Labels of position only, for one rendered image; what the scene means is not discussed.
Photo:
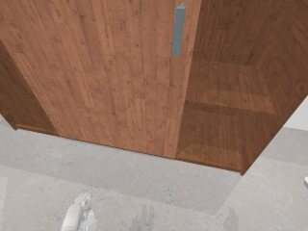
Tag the wardrobe door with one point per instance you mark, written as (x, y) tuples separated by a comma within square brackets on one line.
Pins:
[(16, 96), (103, 70)]

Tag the left robot hand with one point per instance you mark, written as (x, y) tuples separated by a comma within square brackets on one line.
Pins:
[(75, 215)]

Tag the handle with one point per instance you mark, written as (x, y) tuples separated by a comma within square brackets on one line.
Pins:
[(178, 30)]

